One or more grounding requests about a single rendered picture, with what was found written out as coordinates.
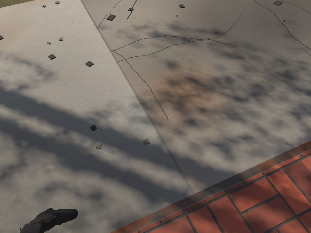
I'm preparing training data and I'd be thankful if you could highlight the robot left hand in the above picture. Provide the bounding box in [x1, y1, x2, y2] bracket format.
[19, 208, 78, 233]

